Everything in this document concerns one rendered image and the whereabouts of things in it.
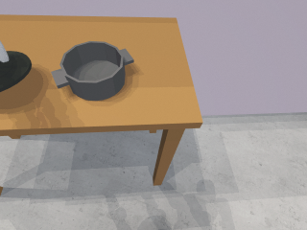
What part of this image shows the lid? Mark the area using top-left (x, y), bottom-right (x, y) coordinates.
top-left (0, 51), bottom-right (32, 92)

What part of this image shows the pot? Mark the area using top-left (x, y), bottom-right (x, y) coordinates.
top-left (51, 41), bottom-right (134, 101)

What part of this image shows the table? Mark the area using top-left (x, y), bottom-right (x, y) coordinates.
top-left (0, 14), bottom-right (203, 195)

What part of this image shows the left robot hand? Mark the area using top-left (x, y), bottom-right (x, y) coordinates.
top-left (0, 41), bottom-right (10, 63)

